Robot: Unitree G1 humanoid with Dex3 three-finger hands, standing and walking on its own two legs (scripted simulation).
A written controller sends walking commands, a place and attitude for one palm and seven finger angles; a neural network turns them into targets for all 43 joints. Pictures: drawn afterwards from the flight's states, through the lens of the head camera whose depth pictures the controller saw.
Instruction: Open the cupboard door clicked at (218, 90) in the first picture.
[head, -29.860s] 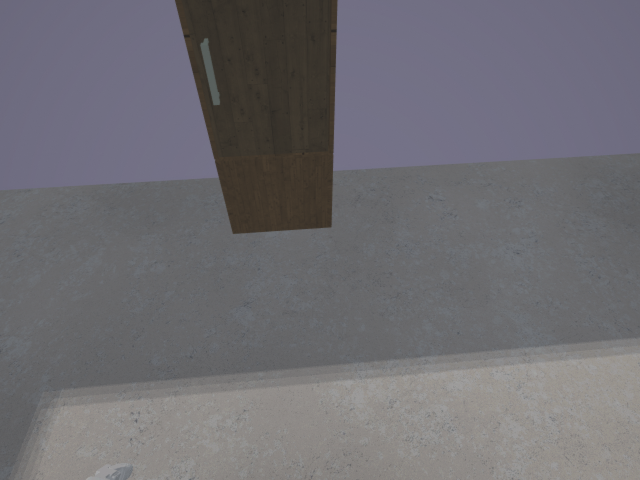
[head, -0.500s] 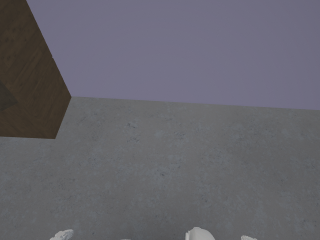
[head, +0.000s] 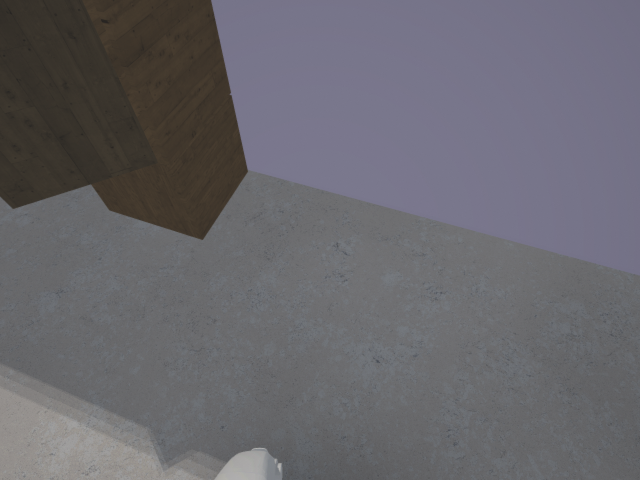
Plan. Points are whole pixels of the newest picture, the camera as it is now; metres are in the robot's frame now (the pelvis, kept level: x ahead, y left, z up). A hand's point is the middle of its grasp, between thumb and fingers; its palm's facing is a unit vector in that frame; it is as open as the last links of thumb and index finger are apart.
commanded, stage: turn to face it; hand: left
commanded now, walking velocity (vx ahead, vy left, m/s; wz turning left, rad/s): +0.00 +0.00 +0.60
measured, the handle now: out of the picture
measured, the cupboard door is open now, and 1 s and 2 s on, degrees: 47 47 47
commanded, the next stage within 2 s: take the last steps up to it in 0.74 s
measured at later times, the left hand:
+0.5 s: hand out of the picture +0.08 +0.24 -0.16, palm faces +0.24 -0.94 -0.26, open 7.4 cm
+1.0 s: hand out of the picture -0.05 +0.20 -0.19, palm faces +0.48 -0.85 -0.22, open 7.4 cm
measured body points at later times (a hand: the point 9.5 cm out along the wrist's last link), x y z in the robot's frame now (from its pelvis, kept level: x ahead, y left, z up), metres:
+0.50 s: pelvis +0.02 +0.01 +0.00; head +0.07 +0.02 +0.45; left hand +0.07 +0.28 -0.14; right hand +0.14 -0.22 -0.14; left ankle +0.02 +0.12 -0.74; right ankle +0.04 -0.14 -0.71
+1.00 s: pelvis +0.03 +0.01 -0.01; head +0.06 +0.05 +0.44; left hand -0.07 +0.24 -0.17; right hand +0.23 -0.16 -0.14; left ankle -0.01 +0.09 -0.74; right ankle +0.04 -0.13 -0.71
